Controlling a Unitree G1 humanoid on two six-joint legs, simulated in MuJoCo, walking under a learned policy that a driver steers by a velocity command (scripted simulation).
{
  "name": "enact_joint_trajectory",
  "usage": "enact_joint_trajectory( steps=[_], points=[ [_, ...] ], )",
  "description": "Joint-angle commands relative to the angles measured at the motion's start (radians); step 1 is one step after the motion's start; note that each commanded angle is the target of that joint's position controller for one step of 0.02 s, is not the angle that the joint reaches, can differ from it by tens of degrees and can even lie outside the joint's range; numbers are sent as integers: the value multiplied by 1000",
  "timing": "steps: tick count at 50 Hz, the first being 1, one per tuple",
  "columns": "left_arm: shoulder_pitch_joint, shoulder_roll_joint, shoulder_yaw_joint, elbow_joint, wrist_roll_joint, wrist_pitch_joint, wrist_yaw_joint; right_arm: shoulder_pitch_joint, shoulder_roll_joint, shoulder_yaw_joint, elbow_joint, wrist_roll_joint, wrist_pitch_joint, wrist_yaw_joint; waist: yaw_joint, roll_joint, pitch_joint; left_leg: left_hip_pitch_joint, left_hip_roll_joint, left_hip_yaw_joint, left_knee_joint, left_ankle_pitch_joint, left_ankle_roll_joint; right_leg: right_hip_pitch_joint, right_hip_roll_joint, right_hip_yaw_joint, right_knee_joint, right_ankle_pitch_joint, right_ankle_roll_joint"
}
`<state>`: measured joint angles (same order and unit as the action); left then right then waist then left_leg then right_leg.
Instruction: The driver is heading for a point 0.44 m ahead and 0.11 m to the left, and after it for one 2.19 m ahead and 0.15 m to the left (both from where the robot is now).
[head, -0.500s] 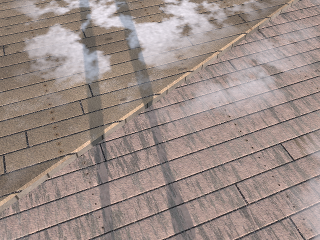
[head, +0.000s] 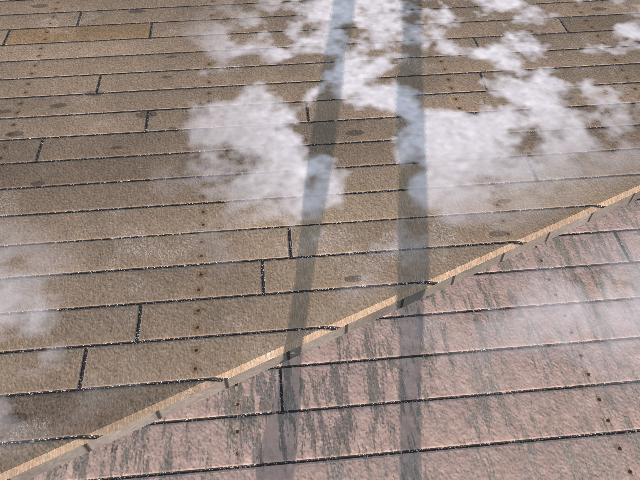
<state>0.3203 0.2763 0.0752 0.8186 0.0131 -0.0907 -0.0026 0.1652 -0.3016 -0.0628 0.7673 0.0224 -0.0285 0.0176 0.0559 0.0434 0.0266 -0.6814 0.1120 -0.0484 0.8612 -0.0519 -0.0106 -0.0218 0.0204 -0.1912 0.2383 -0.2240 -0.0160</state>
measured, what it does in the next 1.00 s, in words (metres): walks ahead: left foot, then right foot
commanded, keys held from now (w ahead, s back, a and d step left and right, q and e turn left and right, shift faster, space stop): w+q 0.36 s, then q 0.06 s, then e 0.58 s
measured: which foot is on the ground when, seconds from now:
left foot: up 0.00-0.16, down 0.18-0.68, up 0.70-1.00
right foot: down 0.00-0.20, up 0.22-0.62, down 0.64-1.00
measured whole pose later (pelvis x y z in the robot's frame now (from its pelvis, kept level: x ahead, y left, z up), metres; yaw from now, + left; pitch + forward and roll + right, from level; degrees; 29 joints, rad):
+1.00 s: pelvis +0.41 +0.10 -0.01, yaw +6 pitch +2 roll +0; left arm 0.17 0.30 0.07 0.71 -0.01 0.03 0.02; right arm 0.15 -0.29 -0.05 0.73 0.00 0.01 -0.03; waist 0.04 -0.01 0.05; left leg -0.41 -0.03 -0.12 0.68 -0.34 -0.06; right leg -0.40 0.11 0.16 0.46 -0.08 -0.03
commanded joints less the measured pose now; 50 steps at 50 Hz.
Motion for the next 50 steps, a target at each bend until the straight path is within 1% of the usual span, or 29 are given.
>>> enact_joint_trajectory(
  steps=[1, 4, 6, 7, 8, 9, 10, 11, 12, 13, 14, 15, 16, 17, 21, 23, 26, 30, 32, 33, 34, 35, 36, 37, 38, 40, 42, 46, 50],
  points=[
    [-64, 159, 38, -60, -10, -12, 12, -71, -16, 6, -81, -3, -9, 21, -8, -78, 58, 38, 9, 26, -127, 91, 19, -56, -288, 56, -127, 275, -152],
    [-33, 182, 48, -33, -29, 7, 12, -135, -33, 3, -123, -2, -6, 35, 5, -78, 77, 10, -2, 53, -197, 27, 53, 53, -317, 28, -85, 315, -132],
    [-37, 206, 56, -25, -37, 22, 15, -132, -53, -7, -142, -5, -2, 42, -16, -96, 57, 58, -42, 100, -218, -65, 87, 105, -324, 2, 4, 534, -111],
    [-44, 222, 60, -26, -42, 29, 17, -98, -72, -18, -143, -5, 1, 41, -42, -114, 18, 127, -79, 134, -215, -119, 108, 121, -319, -13, 88, 711, -99],
    [-56, 231, 62, -29, -46, 39, 19, -1, -101, -37, -124, -2, 4, 39, -102, -118, -41, 256, -126, 165, -231, -144, 134, 108, -302, -33, 236, 845, -82],
    [-63, 216, 54, -33, -47, 44, 22, 161, -155, -70, -80, 2, 8, 28, -187, -94, -126, 492, -178, 170, -284, -99, 170, 20, -258, -60, 454, 835, -47],
    [-36, 160, 31, -54, -15, 37, 24, 301, -255, -105, -51, 7, 19, 6, -225, 59, -211, 781, -35, -81, -311, -75, 235, -242, -205, -65, 784, 440, 8],
    [19, 45, -7, -111, -2, 8, 15, 224, -329, -108, -83, 10, 8, 6, -102, 273, -312, 1039, 186, -684, -491, -331, 433, -651, 23, 87, 1120, -345, 65],
    [-79, 139, 7, -116, -35, -29, 0, 232, -235, -77, -107, 4, -10, 17, -174, 103, -353, 1044, 216, -763, -599, -414, 406, -749, -15, 289, 1170, -345, 35],
    [-155, 161, 12, -142, -65, -46, -7, 210, -184, -63, -100, -5, -26, 19, -172, 59, -225, 949, 190, -621, -599, -356, 361, -799, -55, 279, 1134, -259, 7],
    [-160, 144, 9, -137, -49, -54, 0, 154, -163, -55, -102, -4, -35, 20, -121, -28, -133, 798, 145, -500, -592, -226, 326, -759, -100, 277, 1037, -180, -2],
    [-154, 150, 15, -125, -19, -51, 10, 96, -127, -45, -112, -7, -38, 15, -87, -34, -102, 690, 113, -415, -597, -114, 306, -693, -131, 280, 951, -131, 3],
    [-135, 152, 18, -122, -10, -41, 9, 67, -120, -40, -129, -19, -39, 10, -58, 2, -86, 611, 94, -378, -609, -5, 307, -628, -144, 286, 918, -102, 11],
    [-121, 150, 21, -120, -4, -30, 7, 53, -117, -39, -135, -20, -40, 5, -45, 2, -85, 574, 78, -349, -626, 44, 309, -598, -145, 284, 880, -87, 24],
    [-195, 103, 8, -146, 10, -2, 14, 81, -165, -52, -121, -15, -38, -23, -46, -14, -37, 459, 19, -198, -606, 405, 282, -571, -95, 234, 669, 40, 89],
    [-221, 71, -6, -141, 5, -2, 6, 84, -146, -45, -109, -12, -26, -35, -63, 20, -57, 444, -34, -97, -578, 442, 227, -501, -68, 209, 500, 194, 91],
    [-286, 60, -16, -143, -7, -14, -17, 145, -113, -29, -69, -18, -20, -44, -117, 42, -83, 483, -16, -91, -576, 357, 192, -426, -46, 200, 359, 412, 71],
    [-275, 111, -2, -141, -5, -21, -34, 121, -113, -23, -40, -34, -21, -40, -100, 50, -72, 603, 55, -124, -479, 383, 180, -435, -47, 224, 289, 292, 0],
    [-177, 140, 12, -112, 3, -25, -35, 79, -114, -22, -37, -28, -18, -42, -36, 33, -97, 621, 21, -96, -334, 483, 144, -326, -15, 197, 205, 315, -42],
    [-125, 194, 26, -108, 9, -27, -31, 97, -112, -21, -46, -36, -18, -47, -25, -30, -157, 584, -49, -58, -175, 396, 101, -194, -75, 270, 212, 619, -82],
    [-96, 256, 34, -123, 18, -22, -29, 187, -85, -10, -62, -52, -23, -48, -68, -200, -270, 372, -152, -24, 106, -13, 35, 69, -249, 498, 265, 934, -222],
    [-76, 188, 19, -120, 7, -4, -26, 225, -72, 0, -56, -47, -16, -44, -59, -306, -353, 182, -227, -19, 316, -582, -25, 195, -382, 742, 198, 885, -363],
    [-88, 163, 11, -130, -16, 9, -28, 191, -134, -12, -58, -30, -4, -37, -43, -198, -325, 127, -183, -82, 396, -587, -28, 137, -363, 778, 149, 607, -342],
    [-130, 156, 11, -146, -21, 25, -24, 113, -136, -18, -72, -18, 13, -39, -34, -129, -245, 86, -160, -75, 436, -538, -34, 49, -319, 726, 124, 384, -299],
    [-163, 155, 9, -154, -22, 38, -20, 80, -128, -19, -79, -18, 30, -43, -44, -82, -165, 73, -138, -67, 395, -502, -36, -75, -292, 681, 86, 244, -268],
    [-211, 161, 12, -167, -14, 63, -5, 56, -106, -20, -90, -26, 49, -55, -73, -111, -94, 153, -112, -51, 203, -434, -35, -248, -210, 610, 28, 38, -209],
    [-211, 171, 22, -175, -5, 80, 7, 65, -68, -11, -83, -29, 44, -62, -70, -179, -106, 228, -142, -16, 68, -403, -46, -292, -157, 566, 19, 46, -197],
    [-198, 190, 38, -186, -21, 93, 22, 51, -71, -13, -81, -27, 32, -60, -52, -183, -167, 304, -152, -34, -89, -300, -57, -275, -154, 591, 41, 35, -195],
    [-198, 189, 42, -193, -29, 115, 28, 51, -76, -19, -82, -21, 14, -48, -55, -197, -145, 370, -164, -31, -271, -243, -38, -281, -139, 650, 66, -37, -165]
  ],
)
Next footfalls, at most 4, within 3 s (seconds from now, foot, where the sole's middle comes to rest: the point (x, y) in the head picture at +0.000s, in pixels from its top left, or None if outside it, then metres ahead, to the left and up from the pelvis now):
0.18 left None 0.27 0.15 -0.78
0.64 right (340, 451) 0.55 0.03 -0.78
1.04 left None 0.48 0.24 -0.78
1.48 right None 0.44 -0.03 -0.78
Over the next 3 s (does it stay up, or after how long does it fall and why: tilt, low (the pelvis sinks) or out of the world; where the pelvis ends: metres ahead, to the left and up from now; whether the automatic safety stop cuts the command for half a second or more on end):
stays up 0.72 0.17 0.02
